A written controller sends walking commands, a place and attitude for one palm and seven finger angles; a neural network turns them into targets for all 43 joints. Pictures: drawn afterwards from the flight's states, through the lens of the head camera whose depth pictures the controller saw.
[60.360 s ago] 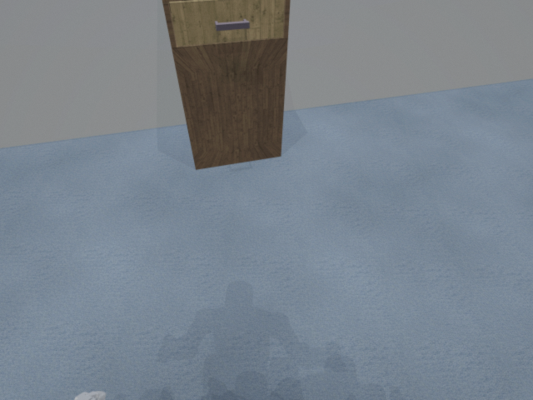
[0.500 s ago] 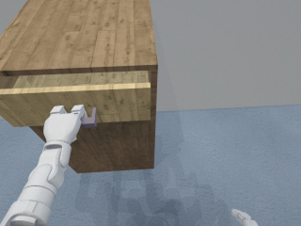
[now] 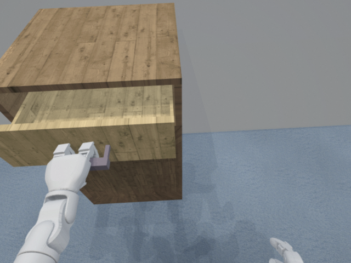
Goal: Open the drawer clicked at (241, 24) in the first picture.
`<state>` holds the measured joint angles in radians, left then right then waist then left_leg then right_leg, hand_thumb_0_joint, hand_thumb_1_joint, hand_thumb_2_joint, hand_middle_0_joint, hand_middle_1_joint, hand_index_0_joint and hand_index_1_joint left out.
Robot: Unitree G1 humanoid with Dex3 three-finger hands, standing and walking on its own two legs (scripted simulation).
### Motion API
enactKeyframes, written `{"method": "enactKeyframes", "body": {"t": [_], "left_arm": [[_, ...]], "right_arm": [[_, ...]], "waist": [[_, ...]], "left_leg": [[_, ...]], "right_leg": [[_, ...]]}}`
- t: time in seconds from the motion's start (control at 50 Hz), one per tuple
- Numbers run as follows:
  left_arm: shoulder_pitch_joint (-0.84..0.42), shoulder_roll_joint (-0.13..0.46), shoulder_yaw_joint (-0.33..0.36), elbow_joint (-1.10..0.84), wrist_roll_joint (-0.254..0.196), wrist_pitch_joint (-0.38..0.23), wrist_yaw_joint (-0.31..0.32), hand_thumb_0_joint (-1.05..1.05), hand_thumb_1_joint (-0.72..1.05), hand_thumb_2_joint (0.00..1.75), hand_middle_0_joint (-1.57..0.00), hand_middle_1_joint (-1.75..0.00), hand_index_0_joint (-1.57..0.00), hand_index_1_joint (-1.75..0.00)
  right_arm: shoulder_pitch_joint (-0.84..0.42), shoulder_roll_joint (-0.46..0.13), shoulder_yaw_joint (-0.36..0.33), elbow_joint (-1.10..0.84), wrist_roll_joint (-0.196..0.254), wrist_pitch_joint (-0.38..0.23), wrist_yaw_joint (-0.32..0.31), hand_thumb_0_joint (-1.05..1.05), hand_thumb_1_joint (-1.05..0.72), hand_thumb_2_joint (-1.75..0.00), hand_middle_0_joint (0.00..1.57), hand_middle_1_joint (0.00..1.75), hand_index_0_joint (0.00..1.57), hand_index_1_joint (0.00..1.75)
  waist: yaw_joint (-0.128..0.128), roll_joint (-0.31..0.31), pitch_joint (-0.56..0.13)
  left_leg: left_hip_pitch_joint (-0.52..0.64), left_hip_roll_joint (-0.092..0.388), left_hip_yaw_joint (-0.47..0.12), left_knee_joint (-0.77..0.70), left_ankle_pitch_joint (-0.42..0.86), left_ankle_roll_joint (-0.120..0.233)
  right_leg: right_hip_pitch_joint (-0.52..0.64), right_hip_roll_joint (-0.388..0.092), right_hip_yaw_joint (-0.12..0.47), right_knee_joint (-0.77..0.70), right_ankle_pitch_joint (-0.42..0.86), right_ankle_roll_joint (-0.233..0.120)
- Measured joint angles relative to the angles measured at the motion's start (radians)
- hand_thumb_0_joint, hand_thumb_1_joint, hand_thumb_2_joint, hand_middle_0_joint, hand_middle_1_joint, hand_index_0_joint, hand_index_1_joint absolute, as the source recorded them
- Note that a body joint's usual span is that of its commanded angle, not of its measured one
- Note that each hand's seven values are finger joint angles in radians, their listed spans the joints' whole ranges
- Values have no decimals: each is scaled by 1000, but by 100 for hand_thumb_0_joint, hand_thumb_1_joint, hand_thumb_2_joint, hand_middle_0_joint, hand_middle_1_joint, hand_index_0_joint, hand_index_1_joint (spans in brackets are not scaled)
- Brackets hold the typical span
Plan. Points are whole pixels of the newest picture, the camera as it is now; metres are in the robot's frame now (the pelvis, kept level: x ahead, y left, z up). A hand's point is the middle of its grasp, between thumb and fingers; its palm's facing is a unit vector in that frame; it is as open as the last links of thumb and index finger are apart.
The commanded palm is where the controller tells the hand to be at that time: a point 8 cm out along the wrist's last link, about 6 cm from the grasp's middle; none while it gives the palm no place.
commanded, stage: pull the drawer open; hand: left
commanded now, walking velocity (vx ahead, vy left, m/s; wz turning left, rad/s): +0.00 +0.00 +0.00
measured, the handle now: (82, 157) +0.35 +0.25 +0.02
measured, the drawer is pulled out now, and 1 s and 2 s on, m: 0.12 0.24 0.30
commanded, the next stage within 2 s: open the thumb to release the handle in 1.94 s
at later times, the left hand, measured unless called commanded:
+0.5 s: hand (74, 204) +0.24 +0.25 +0.00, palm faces -0.02 -0.08 -1.00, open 5.5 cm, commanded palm +0.21 +0.24 +0.06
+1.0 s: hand (67, 232) +0.19 +0.24 +0.00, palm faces -0.02 -0.10 -0.99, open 5.6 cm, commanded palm +0.14 +0.24 +0.06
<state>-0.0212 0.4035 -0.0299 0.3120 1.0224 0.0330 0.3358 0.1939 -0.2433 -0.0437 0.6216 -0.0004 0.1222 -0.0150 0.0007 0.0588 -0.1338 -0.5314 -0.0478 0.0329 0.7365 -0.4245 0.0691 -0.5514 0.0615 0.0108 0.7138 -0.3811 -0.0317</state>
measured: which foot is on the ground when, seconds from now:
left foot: down 0.00-1.00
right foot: down 0.00-1.00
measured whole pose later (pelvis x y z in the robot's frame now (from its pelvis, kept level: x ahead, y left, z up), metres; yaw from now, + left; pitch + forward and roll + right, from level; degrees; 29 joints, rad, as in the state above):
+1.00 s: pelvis +0.00 -0.01 -0.01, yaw -1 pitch +10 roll +0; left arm 0.48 0.39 0.02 -0.08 1.01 -0.02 0.39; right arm 0.11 -0.23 -0.01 0.58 -0.02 0.08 0.02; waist 0.04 0.04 -0.13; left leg -0.51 -0.04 0.05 0.78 -0.45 0.06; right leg -0.55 0.07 0.03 0.78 -0.41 -0.05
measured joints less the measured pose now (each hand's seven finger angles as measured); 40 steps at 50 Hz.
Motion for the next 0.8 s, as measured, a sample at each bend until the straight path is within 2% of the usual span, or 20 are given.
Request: {"method": "enactKeyframes", "body": {"t": [0.8], "left_arm": [[358, -21, 25, -285, -5, -22, 35, 3, 73, 79, -32, -134, -42, -135]], "right_arm": [[-80, 18, 27, -23, -15, -44, 11, 1, -90, -90, 20, 30, 20, 30]], "waist": [[39, -13, 10]], "left_leg": [[36, 4, 13, 19, -12, -12]], "right_leg": [[19, 5, 11, 46, -20, -14]]}}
